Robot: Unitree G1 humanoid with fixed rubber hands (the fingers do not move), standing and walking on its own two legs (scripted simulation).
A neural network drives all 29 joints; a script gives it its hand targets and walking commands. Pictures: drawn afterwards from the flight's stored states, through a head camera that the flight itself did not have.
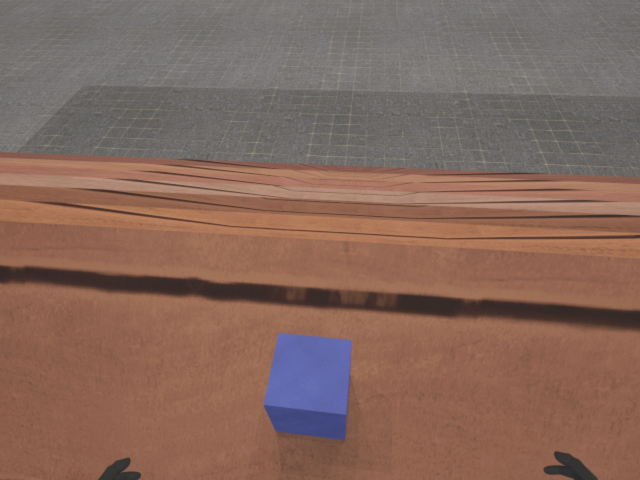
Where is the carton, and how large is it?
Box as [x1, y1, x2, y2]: [263, 333, 351, 439]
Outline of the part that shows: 278,333 263,404 275,430 344,439 351,340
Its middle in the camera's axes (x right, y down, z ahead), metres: -0.02 +0.43 +1.12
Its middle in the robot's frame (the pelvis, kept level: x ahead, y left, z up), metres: +0.46 +0.07 -0.66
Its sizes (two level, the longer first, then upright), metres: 0.210 0.200 0.250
